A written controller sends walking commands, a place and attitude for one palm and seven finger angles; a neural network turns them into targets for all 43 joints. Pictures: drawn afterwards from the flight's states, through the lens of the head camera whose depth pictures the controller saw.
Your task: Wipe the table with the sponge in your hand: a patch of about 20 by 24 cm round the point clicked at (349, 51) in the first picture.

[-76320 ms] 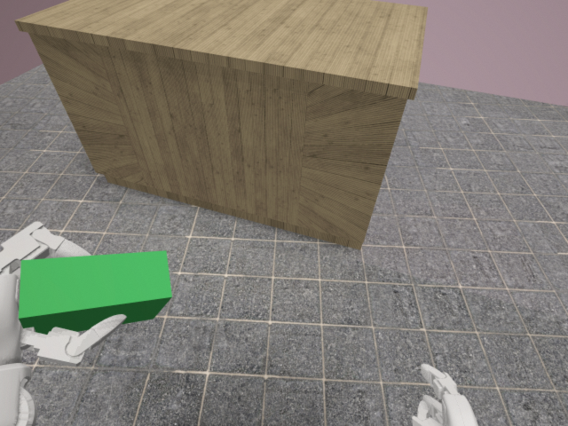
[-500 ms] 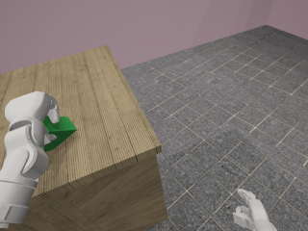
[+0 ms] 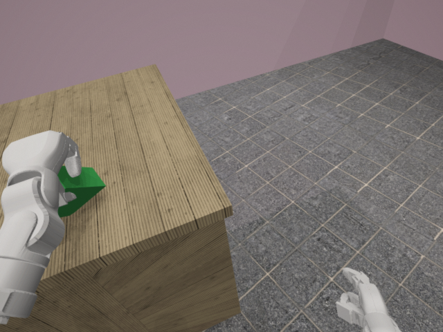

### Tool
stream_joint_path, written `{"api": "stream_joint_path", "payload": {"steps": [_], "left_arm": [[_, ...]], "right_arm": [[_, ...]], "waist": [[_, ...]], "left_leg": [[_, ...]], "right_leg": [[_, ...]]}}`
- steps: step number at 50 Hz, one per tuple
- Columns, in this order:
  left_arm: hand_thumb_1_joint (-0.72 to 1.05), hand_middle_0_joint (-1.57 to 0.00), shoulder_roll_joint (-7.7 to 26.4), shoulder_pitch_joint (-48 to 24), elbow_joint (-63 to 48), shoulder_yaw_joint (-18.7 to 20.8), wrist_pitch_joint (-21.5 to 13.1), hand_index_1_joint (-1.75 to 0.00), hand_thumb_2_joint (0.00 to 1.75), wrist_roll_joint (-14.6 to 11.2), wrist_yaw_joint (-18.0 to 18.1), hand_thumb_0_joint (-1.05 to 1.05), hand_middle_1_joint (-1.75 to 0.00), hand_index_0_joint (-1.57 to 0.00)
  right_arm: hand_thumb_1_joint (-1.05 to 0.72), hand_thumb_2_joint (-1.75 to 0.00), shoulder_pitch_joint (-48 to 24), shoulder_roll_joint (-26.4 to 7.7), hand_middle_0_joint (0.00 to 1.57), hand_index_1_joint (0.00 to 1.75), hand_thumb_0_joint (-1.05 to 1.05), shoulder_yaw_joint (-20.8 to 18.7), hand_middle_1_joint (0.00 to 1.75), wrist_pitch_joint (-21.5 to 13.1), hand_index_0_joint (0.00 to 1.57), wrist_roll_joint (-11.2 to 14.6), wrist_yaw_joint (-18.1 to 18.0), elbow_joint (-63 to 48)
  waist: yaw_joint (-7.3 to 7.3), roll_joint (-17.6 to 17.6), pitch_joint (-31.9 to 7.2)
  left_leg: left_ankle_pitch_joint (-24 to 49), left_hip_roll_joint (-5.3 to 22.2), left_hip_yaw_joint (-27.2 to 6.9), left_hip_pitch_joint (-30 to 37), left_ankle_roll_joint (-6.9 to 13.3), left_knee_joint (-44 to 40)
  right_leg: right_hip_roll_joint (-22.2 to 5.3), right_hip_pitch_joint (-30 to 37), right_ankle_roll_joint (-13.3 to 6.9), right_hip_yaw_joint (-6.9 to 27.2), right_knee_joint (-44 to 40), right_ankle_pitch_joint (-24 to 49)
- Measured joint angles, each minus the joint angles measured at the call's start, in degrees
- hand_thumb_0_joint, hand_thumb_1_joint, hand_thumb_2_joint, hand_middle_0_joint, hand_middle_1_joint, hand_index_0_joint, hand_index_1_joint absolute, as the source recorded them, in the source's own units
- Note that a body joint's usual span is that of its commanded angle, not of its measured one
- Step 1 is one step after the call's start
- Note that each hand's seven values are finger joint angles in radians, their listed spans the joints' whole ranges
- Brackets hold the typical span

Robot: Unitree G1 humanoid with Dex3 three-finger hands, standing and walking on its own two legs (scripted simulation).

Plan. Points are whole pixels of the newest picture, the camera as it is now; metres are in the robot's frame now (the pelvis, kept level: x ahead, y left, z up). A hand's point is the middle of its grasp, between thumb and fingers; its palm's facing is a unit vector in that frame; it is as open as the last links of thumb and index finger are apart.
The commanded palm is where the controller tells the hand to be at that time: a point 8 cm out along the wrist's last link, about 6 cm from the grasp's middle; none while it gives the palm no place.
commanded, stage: lower the sponge onto the table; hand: left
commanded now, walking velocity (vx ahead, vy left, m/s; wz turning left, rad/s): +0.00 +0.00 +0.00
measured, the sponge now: (68, 192) +0.32 +0.36 +0.10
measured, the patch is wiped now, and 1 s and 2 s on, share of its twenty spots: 0.75 0.75 0.75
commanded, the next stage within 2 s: none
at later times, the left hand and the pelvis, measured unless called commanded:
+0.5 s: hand (53, 175) +0.30 +0.34 +0.17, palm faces +0.07 -0.02 -1.00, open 6.8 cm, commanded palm +0.26 +0.34 +0.22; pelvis +0.00 +0.01 +0.00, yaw +0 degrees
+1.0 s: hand (57, 178) +0.30 +0.34 +0.16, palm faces +0.05 +0.00 -1.00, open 6.8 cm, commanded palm +0.27 +0.34 +0.20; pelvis +0.00 +0.01 +0.00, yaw +0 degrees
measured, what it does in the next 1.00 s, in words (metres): stands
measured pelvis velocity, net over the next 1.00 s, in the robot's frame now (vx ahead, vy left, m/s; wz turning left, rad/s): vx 0.00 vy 0.01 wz -0.01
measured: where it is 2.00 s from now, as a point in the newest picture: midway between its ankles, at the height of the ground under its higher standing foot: outside the picture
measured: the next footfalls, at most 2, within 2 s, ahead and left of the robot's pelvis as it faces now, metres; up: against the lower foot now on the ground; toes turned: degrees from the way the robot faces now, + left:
none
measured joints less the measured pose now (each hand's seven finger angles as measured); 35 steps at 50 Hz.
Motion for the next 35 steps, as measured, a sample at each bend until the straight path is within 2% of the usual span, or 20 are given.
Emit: {"api": "stream_joint_path", "payload": {"steps": [10, 35], "left_arm": [[-0.34, -0.84, -0.17, -0.95, 1.89, 0.55, -2.25, -1.60, 1.07, -0.44, 0.78, -0.04, -1.56, -1.21], [-0.33, -0.82, -1.17, 2.72, -2.16, 1.23, -0.84, -1.60, 1.08, -0.05, 1.87, -0.04, -1.58, -1.21]], "right_arm": [[-0.90, -0.90, 1.20, 0.58, 0.20, 0.30, 0.01, 0.15, 0.30, -0.37, 0.20, -0.08, 0.04, 0.88], [-0.90, -0.90, 0.17, 0.36, 0.20, 0.30, 0.01, -0.04, 0.30, 0.32, 0.20, -0.17, 0.90, -0.02]], "waist": [[0.09, 0.00, 0.00], [0.17, -0.09, -0.60]], "left_leg": [[0.29, -0.21, 0.01, -0.09, 0.22, -0.30], [-0.05, -0.57, 0.65, -0.02, 0.90, -0.26]], "right_leg": [[-0.20, -0.06, 0.24, 0.02, -0.31, 0.29], [-0.56, 0.05, 0.94, 0.72, -0.70, 0.40]]}}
